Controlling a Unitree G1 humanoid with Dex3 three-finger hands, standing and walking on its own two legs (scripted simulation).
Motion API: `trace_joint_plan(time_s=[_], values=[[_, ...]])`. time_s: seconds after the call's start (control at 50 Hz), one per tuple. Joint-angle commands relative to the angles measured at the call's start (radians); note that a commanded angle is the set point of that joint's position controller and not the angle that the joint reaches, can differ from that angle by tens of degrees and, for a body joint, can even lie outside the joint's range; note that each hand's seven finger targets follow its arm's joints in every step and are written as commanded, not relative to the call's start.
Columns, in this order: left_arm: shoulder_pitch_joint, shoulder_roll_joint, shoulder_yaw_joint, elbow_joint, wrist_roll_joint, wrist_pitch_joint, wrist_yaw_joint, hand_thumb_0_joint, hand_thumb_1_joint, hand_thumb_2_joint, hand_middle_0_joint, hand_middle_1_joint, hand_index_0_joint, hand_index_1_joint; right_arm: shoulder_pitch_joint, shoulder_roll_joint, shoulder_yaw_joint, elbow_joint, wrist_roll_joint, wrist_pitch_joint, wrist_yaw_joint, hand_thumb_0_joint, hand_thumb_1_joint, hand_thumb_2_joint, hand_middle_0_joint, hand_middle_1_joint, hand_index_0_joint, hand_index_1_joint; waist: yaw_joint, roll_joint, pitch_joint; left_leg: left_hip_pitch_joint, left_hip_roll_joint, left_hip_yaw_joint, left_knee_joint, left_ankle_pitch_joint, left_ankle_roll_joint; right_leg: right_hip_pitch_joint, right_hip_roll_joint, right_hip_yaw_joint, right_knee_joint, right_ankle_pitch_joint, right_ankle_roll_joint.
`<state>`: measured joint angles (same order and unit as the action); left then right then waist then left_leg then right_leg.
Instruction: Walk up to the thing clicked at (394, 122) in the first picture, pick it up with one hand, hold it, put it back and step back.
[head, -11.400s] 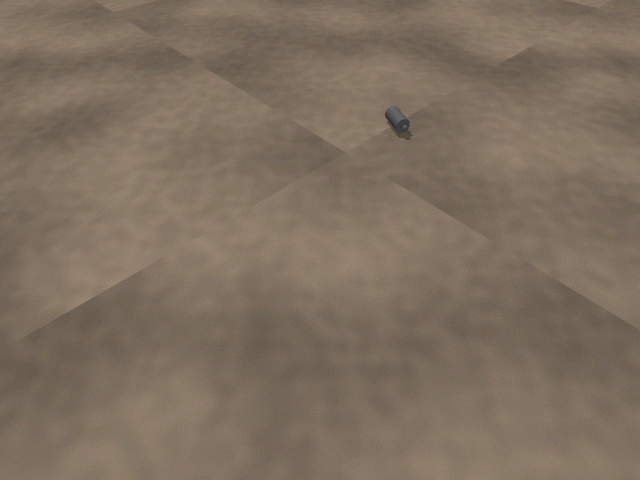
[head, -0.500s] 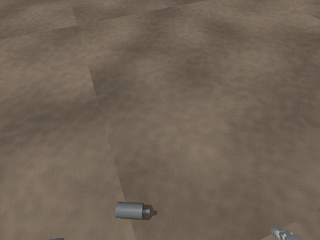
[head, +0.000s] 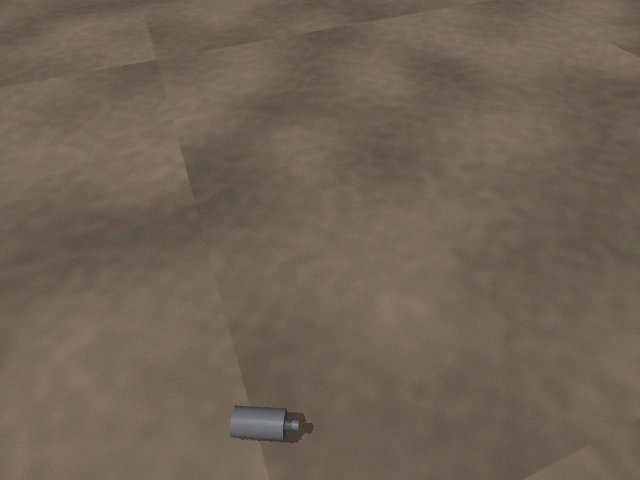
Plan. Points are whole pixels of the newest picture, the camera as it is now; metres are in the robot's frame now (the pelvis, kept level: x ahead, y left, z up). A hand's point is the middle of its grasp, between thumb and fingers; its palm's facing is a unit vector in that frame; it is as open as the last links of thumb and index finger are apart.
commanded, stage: walk up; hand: left
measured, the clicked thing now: (266, 423) +0.42 +0.21 -0.74
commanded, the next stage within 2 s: stand in 0.68 s
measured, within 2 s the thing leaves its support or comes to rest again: neither
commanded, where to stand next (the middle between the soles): +0.03 +0.00 m, yaw -2 degrees
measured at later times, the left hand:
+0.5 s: hand out of the picture +0.10 +0.26 -0.15, palm faces +0.00 -0.93 -0.37, open 7.3 cm
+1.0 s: hand out of the picture +0.08 +0.25 -0.16, palm faces -0.02 -0.94 -0.34, open 7.3 cm
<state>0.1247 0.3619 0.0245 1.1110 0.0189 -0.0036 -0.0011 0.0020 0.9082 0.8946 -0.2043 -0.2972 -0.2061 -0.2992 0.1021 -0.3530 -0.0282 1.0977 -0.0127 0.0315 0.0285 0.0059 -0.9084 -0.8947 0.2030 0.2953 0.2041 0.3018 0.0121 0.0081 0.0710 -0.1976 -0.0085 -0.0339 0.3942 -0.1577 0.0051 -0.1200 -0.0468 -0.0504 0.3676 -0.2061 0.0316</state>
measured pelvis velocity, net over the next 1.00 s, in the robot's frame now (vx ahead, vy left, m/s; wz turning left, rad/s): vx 0.02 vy -0.01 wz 0.00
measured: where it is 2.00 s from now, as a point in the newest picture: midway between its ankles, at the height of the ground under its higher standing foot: outside the picture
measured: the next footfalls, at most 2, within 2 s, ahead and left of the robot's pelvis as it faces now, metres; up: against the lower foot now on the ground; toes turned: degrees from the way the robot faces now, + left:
none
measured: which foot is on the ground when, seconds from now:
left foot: down 0.00-1.00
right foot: down 0.00-1.00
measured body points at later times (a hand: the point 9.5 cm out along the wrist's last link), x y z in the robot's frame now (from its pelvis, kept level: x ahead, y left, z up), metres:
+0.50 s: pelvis +0.01 +0.00 +0.00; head +0.02 -0.01 +0.45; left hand +0.10 +0.31 -0.12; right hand +0.10 -0.31 -0.13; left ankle +0.04 +0.12 -0.74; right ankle +0.00 -0.14 -0.74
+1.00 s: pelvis +0.02 -0.01 +0.00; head +0.03 -0.01 +0.45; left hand +0.08 +0.29 -0.13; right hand +0.10 -0.31 -0.13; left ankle +0.04 +0.12 -0.74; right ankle +0.00 -0.14 -0.74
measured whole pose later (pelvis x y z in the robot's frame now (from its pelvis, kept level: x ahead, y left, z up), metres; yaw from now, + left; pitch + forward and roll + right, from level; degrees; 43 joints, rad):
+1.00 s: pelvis +0.02 -0.01 +0.00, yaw +0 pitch -2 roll +0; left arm 0.13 0.34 0.01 1.14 0.02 -0.01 -0.01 0.00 0.91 0.89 -0.20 -0.30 -0.21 -0.30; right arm 0.11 -0.35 0.00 1.12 -0.01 -0.01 0.01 0.01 -0.91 -0.89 0.20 0.30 0.20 0.30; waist 0.01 0.01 0.04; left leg -0.15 0.00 -0.03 0.34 -0.16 -0.01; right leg -0.08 -0.04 -0.05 0.32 -0.21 0.03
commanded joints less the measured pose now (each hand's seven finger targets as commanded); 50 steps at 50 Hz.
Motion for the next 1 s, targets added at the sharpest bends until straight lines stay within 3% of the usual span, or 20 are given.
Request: trace_joint_plan(time_s=[0.0,0.26,0.44,0.62,0.64,0.66,0.68,0.74,0.84,0.92,0.98], values=[[-0.038,0.226,0.042,-0.064,-0.003,-0.031,0.012,0.000,0.900,0.900,-0.200,-0.300,-0.200,-0.300,-0.069,-0.213,-0.041,-0.081,0.005,-0.034,-0.012,0.000,-0.900,-0.900,0.200,0.300,0.200,0.300,-0.001,0.012,-0.080,0.004,0.106,-0.121,-0.084,-0.032,0.031,-0.013,-0.094,0.106,-0.079,-0.002,-0.064],[-0.055,0.223,0.041,-0.073,-0.007,-0.029,0.016,0.000,0.900,0.900,-0.200,-0.300,-0.200,-0.300,-0.045,-0.215,-0.042,-0.076,0.011,-0.036,-0.017,0.000,-0.900,-0.900,0.200,0.300,0.200,0.300,-0.007,-0.005,-0.115,0.024,0.115,-0.115,-0.058,0.122,0.035,0.024,-0.093,0.085,-0.042,0.106,-0.064],[-0.072,0.230,0.044,-0.078,-0.006,-0.027,0.016,0.000,0.900,0.900,-0.200,-0.300,-0.200,-0.300,-0.051,-0.217,-0.040,-0.082,0.009,-0.033,-0.016,0.000,-0.900,-0.900,0.200,0.300,0.200,0.300,-0.008,-0.012,-0.103,0.025,0.111,-0.108,-0.051,0.137,0.033,0.018,-0.100,0.088,-0.043,0.109,-0.066],[-0.077,0.230,0.044,-0.082,-0.006,-0.026,0.016,0.000,0.900,0.900,-0.200,-0.300,-0.200,-0.300,-0.059,-0.221,-0.040,-0.086,0.008,-0.032,-0.015,0.000,-0.900,-0.900,0.200,0.300,0.200,0.300,-0.004,0.004,-0.116,0.036,0.106,-0.108,-0.049,0.139,0.029,0.025,-0.098,0.086,-0.045,0.111,-0.064],[-0.084,0.232,0.044,-0.086,-0.004,-0.026,0.016,0.000,0.900,0.900,-0.200,-0.300,-0.200,-0.300,-0.055,-0.223,-0.041,-0.085,0.007,-0.031,-0.016,0.000,-0.900,-0.900,0.200,0.300,0.200,0.300,-0.009,-0.004,-0.120,0.021,0.107,-0.108,-0.051,0.127,0.033,0.037,-0.096,0.084,-0.043,0.110,-0.064],[-0.057,0.190,0.026,-0.056,-0.008,-0.020,0.009,0.000,0.900,0.900,-0.200,-0.300,-0.200,-0.300,-0.042,-0.191,-0.017,-0.068,0.002,-0.044,-0.021,0.000,-0.900,-0.900,0.200,0.300,0.200,0.300,-0.007,-0.015,-0.156,0.052,0.138,-0.125,-0.102,0.066,0.031,0.045,-0.094,0.082,-0.073,0.012,-0.051],[-0.062,0.193,0.026,-0.058,-0.004,-0.020,0.006,0.000,0.900,0.900,-0.200,-0.300,-0.200,-0.300,-0.053,-0.202,-0.019,-0.067,0.001,-0.050,-0.024,0.000,-0.900,-0.900,0.200,0.300,0.200,0.300,-0.008,-0.001,-0.128,0.038,0.132,-0.131,-0.113,0.035,0.026,0.033,-0.088,0.085,-0.084,-0.010,-0.048],[-0.053,0.197,0.025,-0.047,-0.003,-0.021,0.002,0.000,0.900,0.900,-0.200,-0.300,-0.200,-0.300,-0.063,-0.222,-0.018,-0.057,0.000,-0.059,-0.029,0.000,-0.900,-0.900,0.200,0.300,0.200,0.300,-0.003,0.023,-0.095,0.022,0.134,-0.132,-0.128,0.015,0.022,0.039,-0.091,0.087,-0.086,0.013,-0.046],[-0.040,0.202,0.023,-0.036,-0.002,-0.027,0.002,0.000,0.900,0.900,-0.200,-0.300,-0.200,-0.300,-0.048,-0.217,-0.013,-0.043,0.005,-0.065,-0.031,0.000,-0.900,-0.900,0.200,0.300,0.200,0.300,-0.009,0.008,-0.071,0.037,0.129,-0.117,-0.121,0.068,0.019,0.025,-0.096,0.091,-0.105,0.038,-0.044],[-0.041,0.212,0.025,-0.038,-0.005,-0.031,0.004,0.000,0.900,0.900,-0.200,-0.300,-0.200,-0.300,-0.034,-0.210,-0.011,-0.038,0.004,-0.069,-0.033,0.000,-0.900,-0.900,0.200,0.300,0.200,0.300,-0.011,-0.004,-0.105,0.067,0.133,-0.101,-0.100,0.184,0.018,0.052,-0.101,0.091,-0.098,0.108,-0.043],[-0.025,0.202,0.022,-0.033,-0.005,-0.032,0.005,0.000,0.900,0.900,-0.200,-0.300,-0.200,-0.300,-0.034,-0.209,-0.009,-0.037,0.006,-0.070,-0.035,0.000,-0.900,-0.900,0.200,0.300,0.200,0.300,-0.013,-0.004,-0.112,0.079,0.133,-0.094,-0.091,0.197,0.018,0.054,-0.101,0.087,-0.101,0.137,-0.039]])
